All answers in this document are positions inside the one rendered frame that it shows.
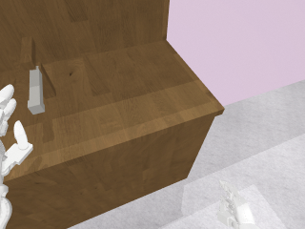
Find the counter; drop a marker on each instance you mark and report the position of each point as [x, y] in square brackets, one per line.
[125, 116]

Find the right robot hand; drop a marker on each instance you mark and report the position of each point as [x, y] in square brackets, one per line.
[239, 211]

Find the tap lever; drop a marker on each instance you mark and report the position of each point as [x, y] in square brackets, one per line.
[36, 101]

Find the left robot hand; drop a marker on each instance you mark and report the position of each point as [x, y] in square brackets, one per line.
[17, 152]

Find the left robot forearm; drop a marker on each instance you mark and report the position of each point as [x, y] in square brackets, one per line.
[5, 206]

